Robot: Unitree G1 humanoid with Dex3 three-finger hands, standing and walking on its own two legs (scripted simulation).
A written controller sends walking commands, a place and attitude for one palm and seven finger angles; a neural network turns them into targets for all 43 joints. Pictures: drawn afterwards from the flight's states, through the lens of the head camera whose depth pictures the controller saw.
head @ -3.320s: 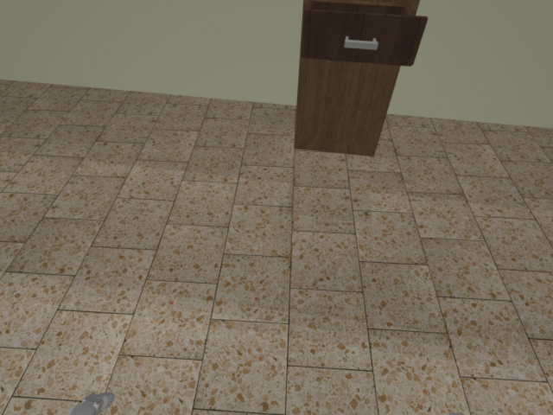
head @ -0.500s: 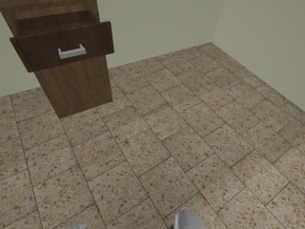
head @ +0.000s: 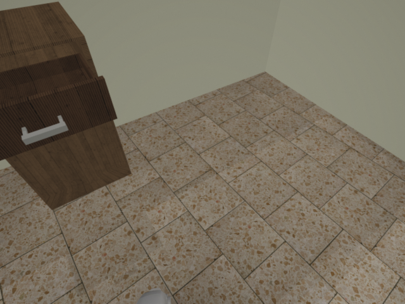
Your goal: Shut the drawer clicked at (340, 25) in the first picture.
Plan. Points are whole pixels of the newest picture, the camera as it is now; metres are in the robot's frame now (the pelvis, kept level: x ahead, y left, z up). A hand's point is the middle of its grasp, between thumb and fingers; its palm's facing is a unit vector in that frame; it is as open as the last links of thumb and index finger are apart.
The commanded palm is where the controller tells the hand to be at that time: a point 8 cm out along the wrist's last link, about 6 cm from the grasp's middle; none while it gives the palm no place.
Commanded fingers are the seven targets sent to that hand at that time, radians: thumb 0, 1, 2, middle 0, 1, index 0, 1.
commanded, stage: walk to a spot facing it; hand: left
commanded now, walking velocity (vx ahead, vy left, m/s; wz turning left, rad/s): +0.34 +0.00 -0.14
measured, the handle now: (44, 128) +0.56 +0.50 -0.01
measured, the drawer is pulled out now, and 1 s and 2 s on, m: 0.30 0.30 0.30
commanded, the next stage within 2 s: turn to face it in 0.24 s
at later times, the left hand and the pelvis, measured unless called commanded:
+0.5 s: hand (133, 255) +0.26 +0.20 -0.17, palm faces -0.10 -0.97 -0.21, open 7.4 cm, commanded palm none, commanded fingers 0.00 0.90 0.90 -0.20 -0.30 -0.20 -0.30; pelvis +0.17 +0.02 +0.00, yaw -7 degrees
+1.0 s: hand (119, 269) +0.24 +0.23 -0.20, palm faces +0.22 -0.96 -0.20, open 7.4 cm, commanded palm none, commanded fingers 0.00 0.90 0.90 -0.20 -0.30 -0.20 -0.30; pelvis +0.19 +0.02 -0.02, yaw +10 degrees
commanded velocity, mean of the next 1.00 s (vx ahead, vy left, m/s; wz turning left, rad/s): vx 0.06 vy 0.00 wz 0.27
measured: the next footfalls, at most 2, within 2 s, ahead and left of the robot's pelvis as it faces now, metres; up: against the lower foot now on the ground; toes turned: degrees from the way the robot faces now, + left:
left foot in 0.14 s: +0.20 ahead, +0.14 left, +0.00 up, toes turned +9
right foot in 0.54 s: +0.28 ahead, -0.13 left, +0.00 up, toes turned -14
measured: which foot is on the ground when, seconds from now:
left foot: up 0.00-0.12, down 0.14-0.56, up 0.58-0.90, down 0.92-1.00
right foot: down 0.00-0.14, up 0.16-0.52, down 0.54-0.92, up 0.94-1.00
